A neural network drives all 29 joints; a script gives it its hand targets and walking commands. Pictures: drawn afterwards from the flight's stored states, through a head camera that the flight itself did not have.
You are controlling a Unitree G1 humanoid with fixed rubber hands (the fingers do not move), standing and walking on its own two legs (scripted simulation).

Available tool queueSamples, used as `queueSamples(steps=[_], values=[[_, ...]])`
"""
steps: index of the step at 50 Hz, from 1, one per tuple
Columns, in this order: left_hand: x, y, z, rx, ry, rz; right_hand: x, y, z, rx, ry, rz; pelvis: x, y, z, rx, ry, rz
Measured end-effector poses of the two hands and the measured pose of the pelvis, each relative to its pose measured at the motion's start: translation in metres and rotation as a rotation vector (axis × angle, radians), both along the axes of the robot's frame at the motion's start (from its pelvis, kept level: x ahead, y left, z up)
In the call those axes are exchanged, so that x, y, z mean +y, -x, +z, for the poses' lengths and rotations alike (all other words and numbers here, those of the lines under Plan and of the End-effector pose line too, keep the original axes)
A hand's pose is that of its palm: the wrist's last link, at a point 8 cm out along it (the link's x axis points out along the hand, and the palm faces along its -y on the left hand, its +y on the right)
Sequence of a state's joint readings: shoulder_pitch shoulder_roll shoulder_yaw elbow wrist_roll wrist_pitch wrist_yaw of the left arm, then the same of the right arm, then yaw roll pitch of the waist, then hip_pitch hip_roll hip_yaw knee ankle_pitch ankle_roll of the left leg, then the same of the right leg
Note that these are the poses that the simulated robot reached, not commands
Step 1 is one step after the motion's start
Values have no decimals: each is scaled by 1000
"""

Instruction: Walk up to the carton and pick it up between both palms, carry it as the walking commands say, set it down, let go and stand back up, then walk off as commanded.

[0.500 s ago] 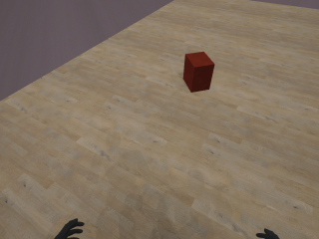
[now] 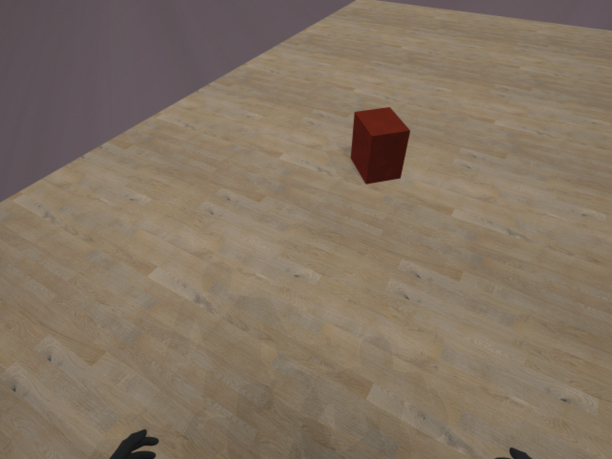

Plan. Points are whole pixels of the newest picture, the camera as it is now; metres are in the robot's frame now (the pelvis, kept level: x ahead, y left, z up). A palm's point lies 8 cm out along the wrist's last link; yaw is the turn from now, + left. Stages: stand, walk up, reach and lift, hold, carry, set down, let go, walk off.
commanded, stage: walk up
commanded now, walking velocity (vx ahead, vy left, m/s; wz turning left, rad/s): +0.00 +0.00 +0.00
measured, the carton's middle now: (377, 145) +1.78 -0.34 -0.61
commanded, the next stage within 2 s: none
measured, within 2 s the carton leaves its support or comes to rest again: neither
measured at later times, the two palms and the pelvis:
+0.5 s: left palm out of the picture +0.15 +0.26 -0.06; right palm out of the picture +0.11 -0.39 -0.09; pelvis +0.05 -0.06 +0.00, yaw -6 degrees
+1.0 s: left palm (154, 338) +0.35 +0.28 -0.07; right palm (594, 451) +0.19 -0.35 -0.07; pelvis +0.19 -0.02 +0.00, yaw -9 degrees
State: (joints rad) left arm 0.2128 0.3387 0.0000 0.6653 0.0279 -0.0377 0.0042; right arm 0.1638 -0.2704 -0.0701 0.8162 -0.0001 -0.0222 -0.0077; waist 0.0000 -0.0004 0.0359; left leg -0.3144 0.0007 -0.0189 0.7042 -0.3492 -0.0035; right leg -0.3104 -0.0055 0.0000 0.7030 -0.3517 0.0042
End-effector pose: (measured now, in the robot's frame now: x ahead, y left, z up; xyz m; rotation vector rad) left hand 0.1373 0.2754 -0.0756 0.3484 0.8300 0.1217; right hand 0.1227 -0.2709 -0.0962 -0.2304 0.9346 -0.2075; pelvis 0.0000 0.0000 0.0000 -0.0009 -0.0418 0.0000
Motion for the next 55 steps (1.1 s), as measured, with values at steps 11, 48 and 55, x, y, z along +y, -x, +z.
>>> queueSamples(steps=[11, 48, 55], values=[[10, 19, 3, 63, -23, -45, -25, 17, 6, -31, 0, -19, -6, -2, 1, 10, -4, -26], [6, -191, 0, 110, -59, -200, -77, -75, 24, 108, 122, -125, -16, -180, 4, 15, 22, -149], [-25, -269, 17, 52, -73, -282, -87, -69, 15, 155, 84, -196, -31, -216, 6, 16, -7, -183]])
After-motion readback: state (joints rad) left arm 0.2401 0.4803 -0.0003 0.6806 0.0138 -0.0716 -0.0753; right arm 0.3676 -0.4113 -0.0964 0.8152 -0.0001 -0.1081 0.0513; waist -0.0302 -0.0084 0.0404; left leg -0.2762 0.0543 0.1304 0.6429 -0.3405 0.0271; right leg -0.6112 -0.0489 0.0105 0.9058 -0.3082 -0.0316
